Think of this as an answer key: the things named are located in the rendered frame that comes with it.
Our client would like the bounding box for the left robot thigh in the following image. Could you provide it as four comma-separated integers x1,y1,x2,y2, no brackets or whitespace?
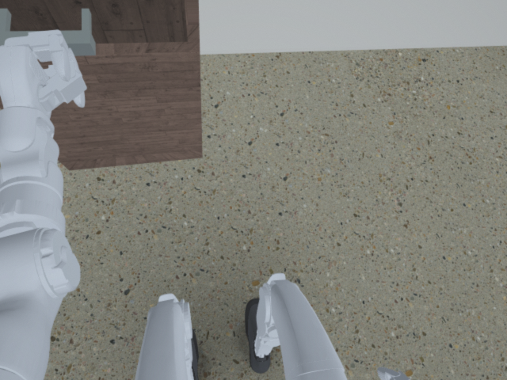
135,299,193,380

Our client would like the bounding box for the left robot hand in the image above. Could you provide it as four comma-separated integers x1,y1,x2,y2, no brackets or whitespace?
0,29,87,119

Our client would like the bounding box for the robot right shin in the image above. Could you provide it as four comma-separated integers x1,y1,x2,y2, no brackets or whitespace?
254,273,298,356

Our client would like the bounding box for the cabinet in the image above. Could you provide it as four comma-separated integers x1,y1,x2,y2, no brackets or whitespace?
0,0,203,170

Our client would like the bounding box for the left robot upper arm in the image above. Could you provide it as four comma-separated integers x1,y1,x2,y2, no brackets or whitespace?
0,227,81,380

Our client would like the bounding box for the handle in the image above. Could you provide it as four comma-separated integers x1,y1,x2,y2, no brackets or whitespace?
0,9,96,56

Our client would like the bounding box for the left robot forearm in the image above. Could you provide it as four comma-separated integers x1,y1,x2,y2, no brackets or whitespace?
0,106,66,238

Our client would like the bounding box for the drawer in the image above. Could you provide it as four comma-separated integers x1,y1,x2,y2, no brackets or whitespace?
0,0,188,44

